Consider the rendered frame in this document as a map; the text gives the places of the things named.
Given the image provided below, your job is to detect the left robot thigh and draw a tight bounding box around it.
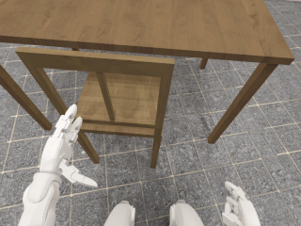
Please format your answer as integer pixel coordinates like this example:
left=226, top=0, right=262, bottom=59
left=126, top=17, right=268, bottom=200
left=103, top=203, right=135, bottom=226

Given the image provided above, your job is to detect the robot left forearm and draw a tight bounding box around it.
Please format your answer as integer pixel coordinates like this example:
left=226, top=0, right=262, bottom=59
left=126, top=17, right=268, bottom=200
left=18, top=171, right=62, bottom=226

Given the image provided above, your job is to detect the right robot hand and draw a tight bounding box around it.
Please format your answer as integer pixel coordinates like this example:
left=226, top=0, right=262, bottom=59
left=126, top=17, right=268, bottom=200
left=222, top=181, right=261, bottom=226

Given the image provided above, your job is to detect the chair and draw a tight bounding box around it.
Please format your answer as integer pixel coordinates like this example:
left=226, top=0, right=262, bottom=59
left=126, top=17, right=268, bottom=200
left=15, top=46, right=175, bottom=169

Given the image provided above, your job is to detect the left robot hand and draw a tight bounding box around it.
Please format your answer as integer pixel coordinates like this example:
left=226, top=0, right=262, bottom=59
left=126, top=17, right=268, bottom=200
left=40, top=104, right=98, bottom=188

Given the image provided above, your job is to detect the robot right shin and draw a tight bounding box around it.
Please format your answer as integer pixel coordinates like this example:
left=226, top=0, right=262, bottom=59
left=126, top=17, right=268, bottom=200
left=176, top=200, right=186, bottom=204

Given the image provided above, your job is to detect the table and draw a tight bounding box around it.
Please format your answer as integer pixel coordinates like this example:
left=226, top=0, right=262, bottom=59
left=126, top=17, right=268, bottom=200
left=0, top=0, right=295, bottom=144

